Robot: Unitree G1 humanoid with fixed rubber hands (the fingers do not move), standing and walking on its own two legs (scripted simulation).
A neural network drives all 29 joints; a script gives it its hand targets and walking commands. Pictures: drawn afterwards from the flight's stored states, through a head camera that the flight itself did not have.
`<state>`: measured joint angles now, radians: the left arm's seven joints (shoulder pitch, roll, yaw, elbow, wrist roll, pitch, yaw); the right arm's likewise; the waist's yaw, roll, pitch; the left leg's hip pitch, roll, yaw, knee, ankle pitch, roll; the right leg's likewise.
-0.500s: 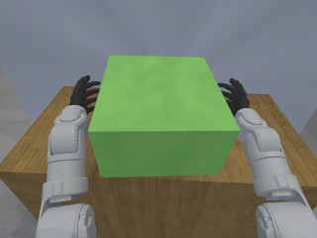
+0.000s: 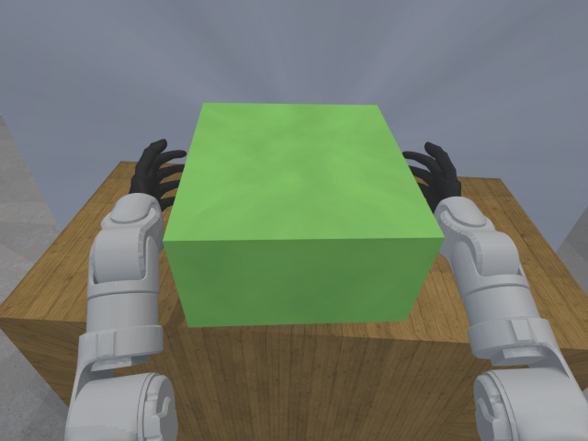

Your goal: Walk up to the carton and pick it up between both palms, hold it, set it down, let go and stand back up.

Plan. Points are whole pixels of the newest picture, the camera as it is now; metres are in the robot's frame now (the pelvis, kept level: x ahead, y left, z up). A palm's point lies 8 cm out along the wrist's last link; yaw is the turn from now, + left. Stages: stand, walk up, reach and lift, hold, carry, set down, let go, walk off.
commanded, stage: hold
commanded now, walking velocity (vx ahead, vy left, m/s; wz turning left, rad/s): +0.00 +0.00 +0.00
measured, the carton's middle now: (295, 201) +0.42 +0.00 +0.16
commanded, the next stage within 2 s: none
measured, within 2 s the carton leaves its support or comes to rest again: neither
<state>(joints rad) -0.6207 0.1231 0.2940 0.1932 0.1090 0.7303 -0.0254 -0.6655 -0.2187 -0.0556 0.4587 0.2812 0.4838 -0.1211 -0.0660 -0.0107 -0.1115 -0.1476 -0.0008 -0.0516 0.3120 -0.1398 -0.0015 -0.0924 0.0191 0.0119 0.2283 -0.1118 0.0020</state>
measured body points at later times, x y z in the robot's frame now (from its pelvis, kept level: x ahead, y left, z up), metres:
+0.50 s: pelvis +0.00 +0.00 +0.00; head -0.05 +0.01 +0.45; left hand +0.38 +0.19 +0.21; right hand +0.37 -0.20 +0.20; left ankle +0.02 +0.12 -0.75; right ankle +0.01 -0.12 -0.75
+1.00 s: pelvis +0.00 +0.00 +0.00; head -0.05 +0.02 +0.45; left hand +0.38 +0.19 +0.20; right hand +0.38 -0.19 +0.20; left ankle +0.02 +0.12 -0.75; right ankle +0.01 -0.12 -0.75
